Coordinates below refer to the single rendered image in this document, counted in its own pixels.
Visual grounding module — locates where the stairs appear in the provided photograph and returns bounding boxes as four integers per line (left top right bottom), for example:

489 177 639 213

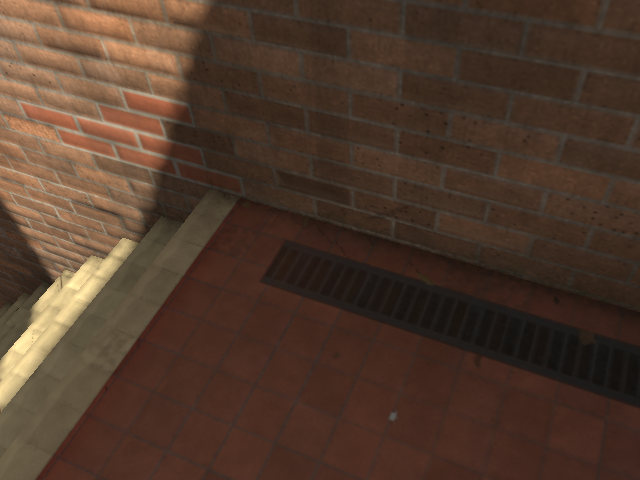
0 216 183 458

